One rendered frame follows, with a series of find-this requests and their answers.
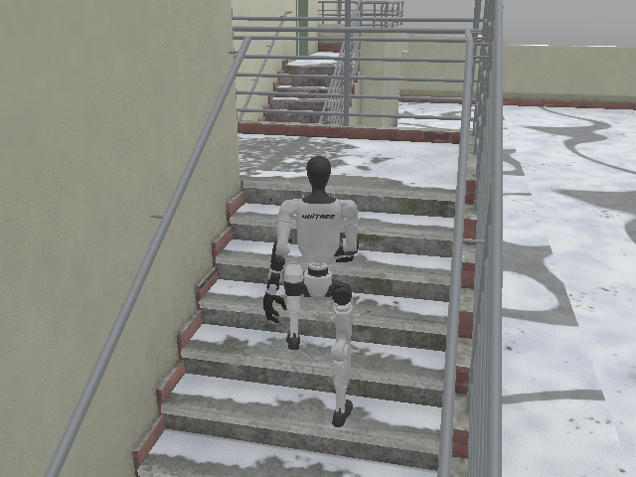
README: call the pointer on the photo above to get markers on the left robot upper arm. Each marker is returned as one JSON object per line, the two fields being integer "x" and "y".
{"x": 287, "y": 210}

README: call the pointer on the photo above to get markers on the robot right hand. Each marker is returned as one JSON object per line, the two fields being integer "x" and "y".
{"x": 342, "y": 259}

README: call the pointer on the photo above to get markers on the robot right forearm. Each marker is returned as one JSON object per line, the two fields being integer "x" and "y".
{"x": 351, "y": 253}

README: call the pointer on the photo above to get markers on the robot left hand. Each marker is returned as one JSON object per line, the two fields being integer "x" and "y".
{"x": 267, "y": 306}

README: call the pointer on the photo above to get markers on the robot head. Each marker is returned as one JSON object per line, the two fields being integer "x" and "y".
{"x": 318, "y": 172}

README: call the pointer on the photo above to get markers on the robot left forearm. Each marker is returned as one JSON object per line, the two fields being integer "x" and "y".
{"x": 275, "y": 272}

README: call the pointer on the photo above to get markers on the humanoid robot torso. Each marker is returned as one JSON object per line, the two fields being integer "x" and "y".
{"x": 318, "y": 236}

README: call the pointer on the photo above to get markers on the right robot upper arm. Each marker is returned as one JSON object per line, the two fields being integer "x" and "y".
{"x": 349, "y": 210}

